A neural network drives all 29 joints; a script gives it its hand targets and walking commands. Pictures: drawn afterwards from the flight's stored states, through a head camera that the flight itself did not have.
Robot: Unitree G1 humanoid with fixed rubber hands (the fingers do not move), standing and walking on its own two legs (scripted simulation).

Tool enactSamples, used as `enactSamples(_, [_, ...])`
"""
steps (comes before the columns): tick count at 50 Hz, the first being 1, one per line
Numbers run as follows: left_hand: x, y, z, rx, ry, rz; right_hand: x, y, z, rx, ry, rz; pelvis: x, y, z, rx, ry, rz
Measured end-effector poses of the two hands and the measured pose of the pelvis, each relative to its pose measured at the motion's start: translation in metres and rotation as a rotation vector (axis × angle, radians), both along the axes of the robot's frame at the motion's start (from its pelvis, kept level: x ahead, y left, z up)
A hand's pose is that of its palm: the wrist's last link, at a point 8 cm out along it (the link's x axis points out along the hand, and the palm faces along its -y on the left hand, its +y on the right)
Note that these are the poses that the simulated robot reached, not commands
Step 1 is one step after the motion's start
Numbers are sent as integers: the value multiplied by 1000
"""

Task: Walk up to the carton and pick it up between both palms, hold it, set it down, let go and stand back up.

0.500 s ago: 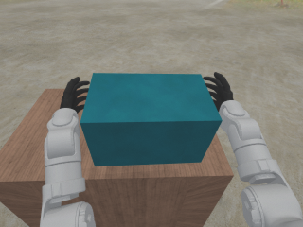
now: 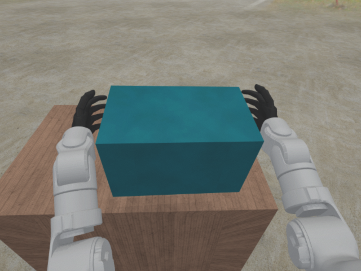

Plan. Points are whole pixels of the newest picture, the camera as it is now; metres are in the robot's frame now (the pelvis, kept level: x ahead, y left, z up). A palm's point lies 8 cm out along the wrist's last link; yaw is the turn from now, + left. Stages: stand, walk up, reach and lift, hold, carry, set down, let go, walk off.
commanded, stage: hold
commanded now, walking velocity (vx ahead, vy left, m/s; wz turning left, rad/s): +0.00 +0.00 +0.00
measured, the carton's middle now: (177, 140) +0.37 +0.00 +0.14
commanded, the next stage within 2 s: set down in 0.90 s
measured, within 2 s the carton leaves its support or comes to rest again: neither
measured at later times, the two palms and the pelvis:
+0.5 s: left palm (84, 129) +0.35 +0.20 +0.19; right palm (266, 121) +0.36 -0.19 +0.19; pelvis +0.00 +0.00 +0.00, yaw +0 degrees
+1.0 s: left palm (81, 129) +0.35 +0.20 +0.19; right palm (264, 120) +0.35 -0.19 +0.20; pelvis +0.00 +0.00 +0.00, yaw +0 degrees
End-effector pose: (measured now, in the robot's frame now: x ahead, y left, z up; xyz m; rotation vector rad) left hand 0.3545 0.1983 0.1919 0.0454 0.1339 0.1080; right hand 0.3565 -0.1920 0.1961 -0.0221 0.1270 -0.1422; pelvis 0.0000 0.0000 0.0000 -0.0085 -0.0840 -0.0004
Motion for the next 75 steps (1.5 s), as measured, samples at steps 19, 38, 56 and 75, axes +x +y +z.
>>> enactSamples(19, [-3, 0, -1, 8, -6, 3, -2, 0, -2, 7, -7, 3, 2, 1, 0, -1, 1, 2])
enactSamples(38, [-3, 0, 0, 2, -4, 4, -1, 0, 0, 4, -5, 4, 1, 0, 0, 0, 0, 2])
enactSamples(56, [-3, 9, 9, 19, -80, 8, -1, 8, 2, -15, -81, 9, 1, 1, 0, 4, -21, 4])
enactSamples(75, [12, -2, -44, 41, -51, -16, 7, -2, -57, -53, -73, -2, 12, -2, -1, 3, -3, 14])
